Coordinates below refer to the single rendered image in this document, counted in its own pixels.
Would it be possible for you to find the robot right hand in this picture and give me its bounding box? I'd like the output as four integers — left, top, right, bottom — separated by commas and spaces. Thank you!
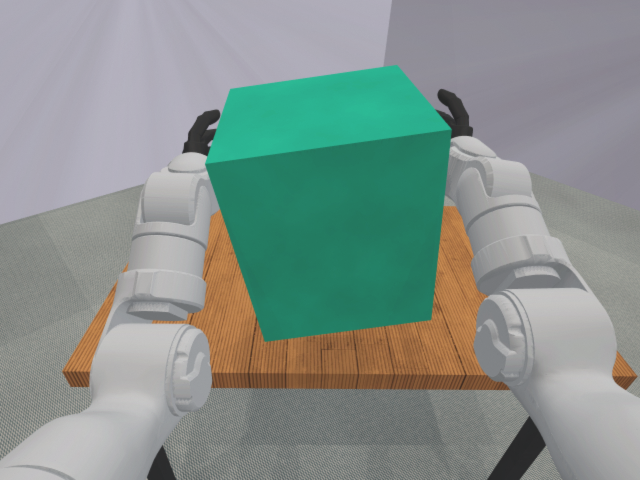
435, 89, 473, 139

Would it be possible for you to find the robot right upper arm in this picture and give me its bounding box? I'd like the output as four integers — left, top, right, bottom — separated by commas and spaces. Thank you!
473, 288, 640, 480

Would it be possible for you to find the carton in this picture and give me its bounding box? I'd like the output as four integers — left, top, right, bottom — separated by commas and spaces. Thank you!
205, 65, 452, 342

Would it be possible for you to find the robot left forearm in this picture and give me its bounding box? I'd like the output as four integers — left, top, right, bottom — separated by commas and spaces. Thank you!
89, 152, 220, 399

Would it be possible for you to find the robot left upper arm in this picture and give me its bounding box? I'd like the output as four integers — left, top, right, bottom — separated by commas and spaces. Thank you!
0, 323, 212, 480

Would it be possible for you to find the table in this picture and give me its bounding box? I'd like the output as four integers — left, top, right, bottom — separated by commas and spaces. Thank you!
62, 206, 638, 480

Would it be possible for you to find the robot right forearm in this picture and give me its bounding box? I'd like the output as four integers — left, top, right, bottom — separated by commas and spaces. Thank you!
445, 136, 617, 367

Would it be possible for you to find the robot left hand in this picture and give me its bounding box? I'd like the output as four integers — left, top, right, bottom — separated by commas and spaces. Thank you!
182, 110, 220, 156

